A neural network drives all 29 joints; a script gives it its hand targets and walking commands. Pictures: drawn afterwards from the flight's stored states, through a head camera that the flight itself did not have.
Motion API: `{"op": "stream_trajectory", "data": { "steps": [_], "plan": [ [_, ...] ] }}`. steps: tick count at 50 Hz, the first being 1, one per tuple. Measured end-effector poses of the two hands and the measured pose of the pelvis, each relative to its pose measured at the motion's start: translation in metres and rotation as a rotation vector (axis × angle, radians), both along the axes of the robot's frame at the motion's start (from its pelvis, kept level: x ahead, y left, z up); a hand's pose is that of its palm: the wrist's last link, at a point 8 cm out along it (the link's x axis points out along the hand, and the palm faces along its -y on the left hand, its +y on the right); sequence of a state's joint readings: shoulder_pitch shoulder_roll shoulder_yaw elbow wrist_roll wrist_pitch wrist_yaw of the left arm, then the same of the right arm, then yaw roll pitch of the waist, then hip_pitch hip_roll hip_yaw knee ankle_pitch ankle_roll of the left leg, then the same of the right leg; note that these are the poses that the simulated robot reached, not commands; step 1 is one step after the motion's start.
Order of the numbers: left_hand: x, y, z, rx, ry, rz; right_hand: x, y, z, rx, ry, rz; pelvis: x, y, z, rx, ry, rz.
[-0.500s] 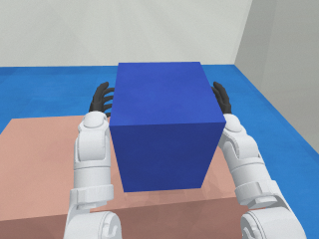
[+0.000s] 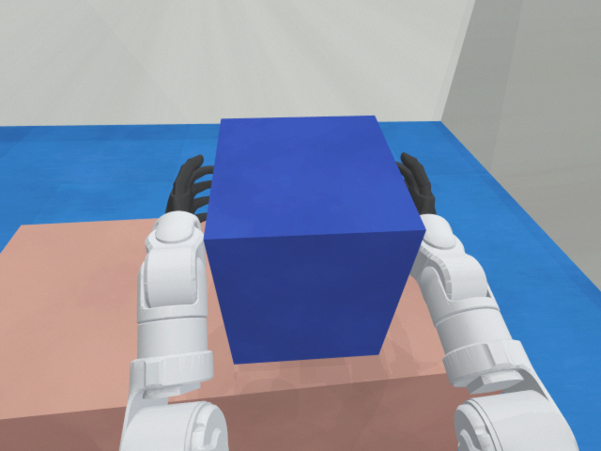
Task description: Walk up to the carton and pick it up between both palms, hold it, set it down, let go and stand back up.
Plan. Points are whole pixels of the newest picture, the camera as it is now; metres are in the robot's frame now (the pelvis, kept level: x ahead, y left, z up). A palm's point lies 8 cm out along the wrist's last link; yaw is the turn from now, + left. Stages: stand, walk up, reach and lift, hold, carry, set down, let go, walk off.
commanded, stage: hold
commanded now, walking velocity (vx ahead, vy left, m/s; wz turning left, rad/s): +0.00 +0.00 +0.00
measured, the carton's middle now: (303, 241) +0.36 +0.00 +0.15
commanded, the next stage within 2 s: none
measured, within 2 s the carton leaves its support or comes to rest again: neither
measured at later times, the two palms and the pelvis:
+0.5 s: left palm (183, 216) +0.35 +0.15 +0.20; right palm (418, 215) +0.35 -0.15 +0.19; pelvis +0.00 +0.00 +0.00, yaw +0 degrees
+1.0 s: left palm (183, 215) +0.36 +0.15 +0.20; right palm (417, 214) +0.35 -0.14 +0.19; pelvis +0.00 +0.00 +0.00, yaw +0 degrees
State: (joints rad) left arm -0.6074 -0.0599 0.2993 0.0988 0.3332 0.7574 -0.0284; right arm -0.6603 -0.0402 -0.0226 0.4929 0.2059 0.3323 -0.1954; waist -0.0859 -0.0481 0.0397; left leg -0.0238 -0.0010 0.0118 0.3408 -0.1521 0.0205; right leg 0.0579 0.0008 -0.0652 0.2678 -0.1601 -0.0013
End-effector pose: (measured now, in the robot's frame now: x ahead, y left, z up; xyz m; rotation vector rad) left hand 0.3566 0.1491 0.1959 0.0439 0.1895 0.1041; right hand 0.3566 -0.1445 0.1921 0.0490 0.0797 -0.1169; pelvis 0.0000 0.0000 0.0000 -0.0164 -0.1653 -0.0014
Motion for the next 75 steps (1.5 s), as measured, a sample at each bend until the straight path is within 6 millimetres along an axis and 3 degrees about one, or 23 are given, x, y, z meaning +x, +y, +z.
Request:
{"op": "stream_trajectory", "data": {
  "steps": [75],
  "plan": [
    [-0.0015,0.0011,-0.0001,0.000,-0.001,0.001,-0.0009,0.0010,0.0015,0.002,-0.004,-0.001,-0.0003,0.0010,-0.0002,-0.002,0.005,0.002]
  ]
}}
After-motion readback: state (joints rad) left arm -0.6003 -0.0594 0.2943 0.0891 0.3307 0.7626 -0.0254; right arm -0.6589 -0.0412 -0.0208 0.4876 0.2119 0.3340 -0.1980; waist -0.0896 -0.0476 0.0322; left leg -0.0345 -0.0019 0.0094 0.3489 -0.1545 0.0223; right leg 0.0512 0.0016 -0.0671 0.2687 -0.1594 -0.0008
